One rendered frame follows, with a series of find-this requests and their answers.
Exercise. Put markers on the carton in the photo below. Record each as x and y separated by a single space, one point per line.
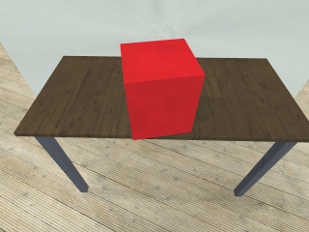
163 83

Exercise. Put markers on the table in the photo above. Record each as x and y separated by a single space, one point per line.
242 99

